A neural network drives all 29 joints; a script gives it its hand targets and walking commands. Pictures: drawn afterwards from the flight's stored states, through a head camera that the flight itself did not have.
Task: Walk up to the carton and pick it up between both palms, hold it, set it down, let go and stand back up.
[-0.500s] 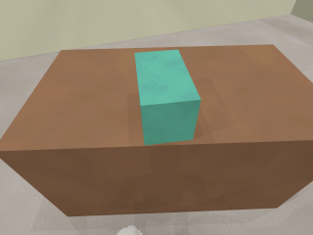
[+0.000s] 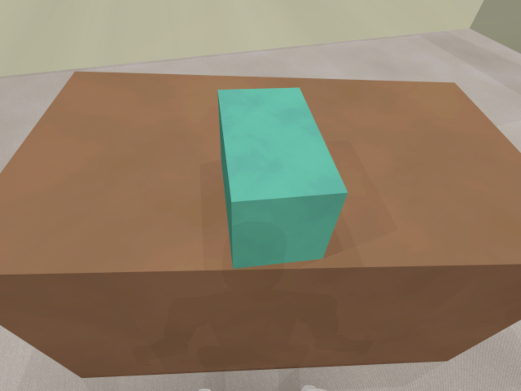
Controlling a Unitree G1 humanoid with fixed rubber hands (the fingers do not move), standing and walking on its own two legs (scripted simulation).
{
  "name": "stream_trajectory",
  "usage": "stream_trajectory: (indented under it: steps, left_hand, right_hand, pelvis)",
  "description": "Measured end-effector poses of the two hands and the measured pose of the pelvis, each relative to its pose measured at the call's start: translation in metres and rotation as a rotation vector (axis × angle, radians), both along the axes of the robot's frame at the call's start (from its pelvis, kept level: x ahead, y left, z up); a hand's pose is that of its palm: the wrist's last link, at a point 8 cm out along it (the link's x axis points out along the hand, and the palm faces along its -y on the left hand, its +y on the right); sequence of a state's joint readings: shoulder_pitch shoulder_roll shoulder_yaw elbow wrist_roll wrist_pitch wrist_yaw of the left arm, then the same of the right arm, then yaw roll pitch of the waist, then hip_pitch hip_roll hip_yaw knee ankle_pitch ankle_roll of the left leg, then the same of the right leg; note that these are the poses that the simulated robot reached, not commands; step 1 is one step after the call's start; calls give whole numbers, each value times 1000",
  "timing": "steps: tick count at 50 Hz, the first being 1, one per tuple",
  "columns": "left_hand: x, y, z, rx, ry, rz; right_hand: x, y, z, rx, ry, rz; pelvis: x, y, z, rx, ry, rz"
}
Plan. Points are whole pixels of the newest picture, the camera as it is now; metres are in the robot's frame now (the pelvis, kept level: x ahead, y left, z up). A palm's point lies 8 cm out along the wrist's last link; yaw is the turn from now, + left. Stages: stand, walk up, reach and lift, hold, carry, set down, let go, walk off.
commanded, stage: walk up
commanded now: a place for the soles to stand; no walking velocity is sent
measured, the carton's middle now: (268, 171) +0.50 +0.00 +0.06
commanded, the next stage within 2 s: none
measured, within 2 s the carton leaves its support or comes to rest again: neither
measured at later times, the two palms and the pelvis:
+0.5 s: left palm out of the picture +0.07 +0.31 -0.09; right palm out of the picture +0.10 -0.32 -0.08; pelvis +0.01 -0.01 +0.00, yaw +1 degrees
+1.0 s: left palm out of the picture +0.11 +0.32 -0.09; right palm out of the picture +0.14 -0.31 -0.07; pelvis +0.04 +0.01 +0.01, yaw +1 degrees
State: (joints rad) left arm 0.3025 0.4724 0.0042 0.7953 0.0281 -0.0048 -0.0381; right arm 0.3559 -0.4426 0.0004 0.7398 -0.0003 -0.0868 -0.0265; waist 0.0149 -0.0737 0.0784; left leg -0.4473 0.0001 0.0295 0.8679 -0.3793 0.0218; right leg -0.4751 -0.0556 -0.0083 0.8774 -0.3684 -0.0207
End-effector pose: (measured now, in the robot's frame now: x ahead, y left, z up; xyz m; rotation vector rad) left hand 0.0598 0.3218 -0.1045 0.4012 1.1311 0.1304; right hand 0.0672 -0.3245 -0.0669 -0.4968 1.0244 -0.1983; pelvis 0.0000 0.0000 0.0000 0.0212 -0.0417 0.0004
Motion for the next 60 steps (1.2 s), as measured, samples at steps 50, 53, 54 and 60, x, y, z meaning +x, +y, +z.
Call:
stream_trajectory:
  steps: [50, 53, 54, 60]
  left_hand:
    - [50, 2, 14, 3, -38, 25]
    - [55, -1, 16, 7, -48, 19]
    - [56, -1, 17, 8, -53, 18]
    - [58, 12, 17, 11, -67, 24]
  right_hand:
    - [69, 19, -8, 56, -5, 39]
    - [73, 17, -10, 62, -5, 40]
    - [75, 17, -9, 64, -8, 39]
    - [84, 28, -9, 60, -26, 51]
  pelvis:
    - [40, 9, 7, -19, 60, 22]
    - [44, 6, 7, -15, 63, 22]
    - [44, 5, 7, -14, 62, 22]
    - [47, 17, 6, -22, 53, 29]
